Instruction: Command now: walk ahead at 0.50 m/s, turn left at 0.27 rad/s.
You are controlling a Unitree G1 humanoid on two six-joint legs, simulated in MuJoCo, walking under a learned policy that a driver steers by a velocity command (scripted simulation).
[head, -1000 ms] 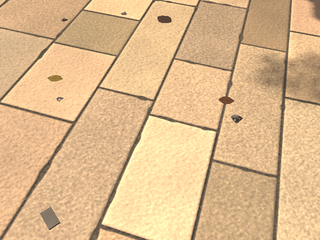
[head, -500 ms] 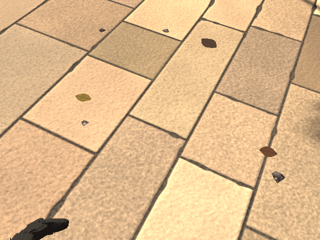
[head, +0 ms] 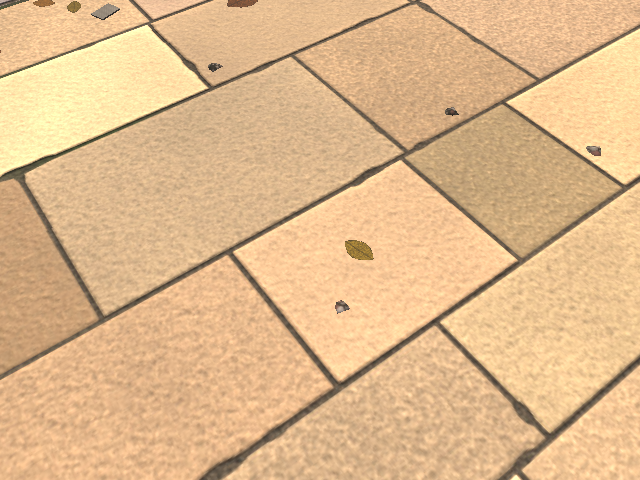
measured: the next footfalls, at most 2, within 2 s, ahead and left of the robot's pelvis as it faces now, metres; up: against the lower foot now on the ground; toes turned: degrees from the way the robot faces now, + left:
left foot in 0.14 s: +0.25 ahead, +0.15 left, +0.00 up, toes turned +2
right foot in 0.54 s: +0.34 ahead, -0.09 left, +0.00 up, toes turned -3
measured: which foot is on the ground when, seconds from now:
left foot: up 0.00-0.12, down 0.14-1.00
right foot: down 0.00-0.14, up 0.16-0.52, down 0.54-1.00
